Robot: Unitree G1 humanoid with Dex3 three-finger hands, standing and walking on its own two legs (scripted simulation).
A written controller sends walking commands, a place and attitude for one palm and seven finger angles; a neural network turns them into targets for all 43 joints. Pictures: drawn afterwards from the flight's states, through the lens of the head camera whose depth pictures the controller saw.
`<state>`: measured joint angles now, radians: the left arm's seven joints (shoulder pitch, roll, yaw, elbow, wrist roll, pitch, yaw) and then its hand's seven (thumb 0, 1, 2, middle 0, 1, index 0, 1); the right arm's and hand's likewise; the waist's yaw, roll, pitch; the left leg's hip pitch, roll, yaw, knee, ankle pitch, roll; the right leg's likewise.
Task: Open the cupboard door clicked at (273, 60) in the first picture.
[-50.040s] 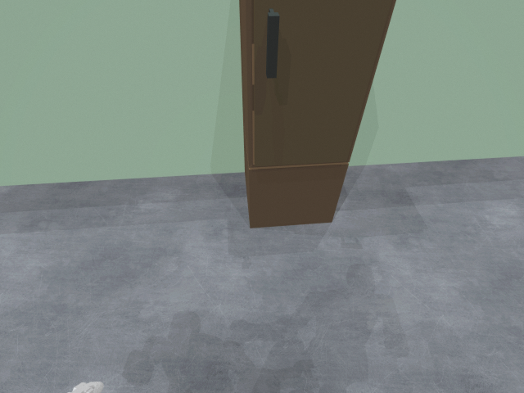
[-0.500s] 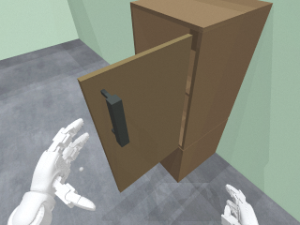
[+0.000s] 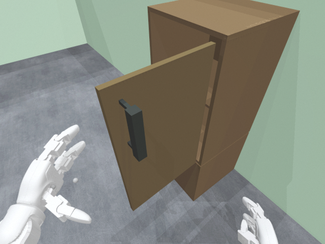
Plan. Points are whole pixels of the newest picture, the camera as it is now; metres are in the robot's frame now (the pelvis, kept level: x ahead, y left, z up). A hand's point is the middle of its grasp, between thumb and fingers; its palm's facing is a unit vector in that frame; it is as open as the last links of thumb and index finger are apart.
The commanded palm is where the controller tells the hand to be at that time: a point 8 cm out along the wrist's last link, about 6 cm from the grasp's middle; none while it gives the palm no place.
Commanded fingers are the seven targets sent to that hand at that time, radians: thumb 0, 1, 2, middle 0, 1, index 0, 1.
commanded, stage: draw the hand back to the body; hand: left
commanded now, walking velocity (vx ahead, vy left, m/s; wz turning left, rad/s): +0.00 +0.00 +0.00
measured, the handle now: (132, 130) +0.34 +0.12 +0.13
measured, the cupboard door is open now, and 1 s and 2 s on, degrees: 93 93 93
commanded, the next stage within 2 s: step back with the hand held close in 1.06 s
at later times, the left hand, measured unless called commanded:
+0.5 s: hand (56, 161) +0.23 +0.25 +0.15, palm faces +0.36 -0.86 -0.37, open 11.3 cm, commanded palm +0.18 +0.29 +0.17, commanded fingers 0.00 0.62 0.78 -0.19 -0.30 -0.19 -0.30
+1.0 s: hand (50, 157) +0.23 +0.26 +0.16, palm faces +0.41 -0.83 -0.37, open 7.5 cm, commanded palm +0.18 +0.30 +0.18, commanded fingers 0.00 0.90 0.90 -0.20 -0.30 -0.20 -0.30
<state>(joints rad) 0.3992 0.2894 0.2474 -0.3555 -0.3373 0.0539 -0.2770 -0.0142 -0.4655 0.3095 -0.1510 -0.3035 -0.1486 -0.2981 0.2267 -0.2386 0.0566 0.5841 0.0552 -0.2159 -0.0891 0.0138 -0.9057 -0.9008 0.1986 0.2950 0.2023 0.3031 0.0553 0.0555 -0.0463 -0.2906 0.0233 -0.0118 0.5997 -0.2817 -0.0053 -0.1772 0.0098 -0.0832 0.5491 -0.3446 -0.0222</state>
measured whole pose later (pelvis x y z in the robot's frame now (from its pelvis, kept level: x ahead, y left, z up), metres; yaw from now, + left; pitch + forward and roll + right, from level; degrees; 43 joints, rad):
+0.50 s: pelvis +0.02 +0.01 +0.01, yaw -3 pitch -3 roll +0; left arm 0.47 0.33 0.27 -0.38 -0.06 -0.08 0.12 0.00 0.29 0.63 -0.18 -0.30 -0.18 -0.30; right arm 0.20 -0.21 0.03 0.64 -0.01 -0.08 -0.08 0.01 -0.91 -0.90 0.20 0.30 0.20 0.30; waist 0.06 0.05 0.02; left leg -0.13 0.01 0.04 0.42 -0.23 0.01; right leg -0.04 0.00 -0.03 0.37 -0.28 -0.01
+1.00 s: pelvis +0.02 +0.00 +0.01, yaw -3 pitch -3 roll +0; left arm 0.44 0.34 0.32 -0.35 -0.08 -0.08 0.11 0.01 0.88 0.89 -0.21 -0.30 -0.20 -0.30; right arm 0.18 -0.21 0.01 0.63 0.00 -0.06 -0.08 0.01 -0.91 -0.90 0.20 0.29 0.20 0.30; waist 0.07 0.05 0.02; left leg -0.12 0.02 0.04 0.41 -0.23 0.00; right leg -0.02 0.01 -0.03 0.34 -0.27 -0.01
